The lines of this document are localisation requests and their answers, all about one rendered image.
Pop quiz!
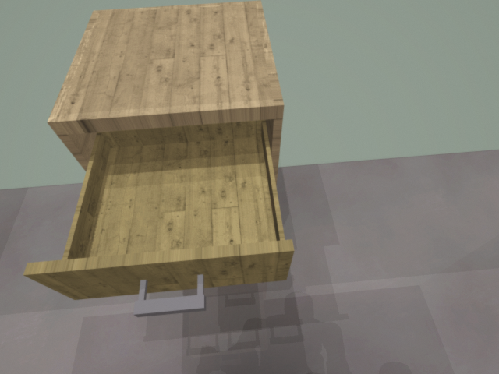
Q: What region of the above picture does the drawer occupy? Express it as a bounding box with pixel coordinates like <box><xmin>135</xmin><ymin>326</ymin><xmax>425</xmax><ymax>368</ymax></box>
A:
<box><xmin>23</xmin><ymin>120</ymin><xmax>294</xmax><ymax>300</ymax></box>

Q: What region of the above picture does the cabinet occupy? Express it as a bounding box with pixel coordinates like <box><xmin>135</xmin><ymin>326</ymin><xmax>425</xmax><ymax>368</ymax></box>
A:
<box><xmin>48</xmin><ymin>0</ymin><xmax>284</xmax><ymax>186</ymax></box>

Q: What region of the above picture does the handle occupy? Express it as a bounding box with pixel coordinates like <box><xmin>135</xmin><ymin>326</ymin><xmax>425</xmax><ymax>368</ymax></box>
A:
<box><xmin>133</xmin><ymin>274</ymin><xmax>206</xmax><ymax>317</ymax></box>

